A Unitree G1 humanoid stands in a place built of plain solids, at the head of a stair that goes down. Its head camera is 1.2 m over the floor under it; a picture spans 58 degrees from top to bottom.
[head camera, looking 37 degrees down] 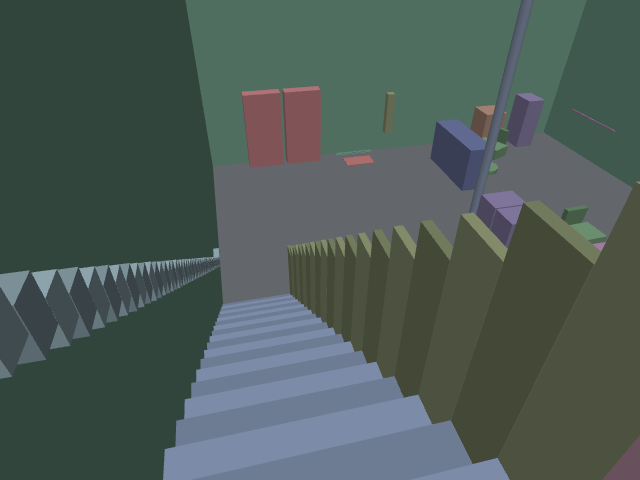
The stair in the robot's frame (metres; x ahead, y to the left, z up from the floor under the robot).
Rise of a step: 0.20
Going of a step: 0.25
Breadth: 1.14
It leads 13 degrees to the left of straight ahead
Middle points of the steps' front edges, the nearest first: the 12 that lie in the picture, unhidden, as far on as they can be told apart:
0.81 0.04 -0.39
1.05 0.10 -0.59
1.29 0.15 -0.79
1.54 0.21 -0.98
1.78 0.27 -1.18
2.02 0.32 -1.38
2.27 0.38 -1.57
2.51 0.44 -1.77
2.75 0.49 -1.97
3.00 0.55 -2.16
3.24 0.60 -2.36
3.49 0.66 -2.56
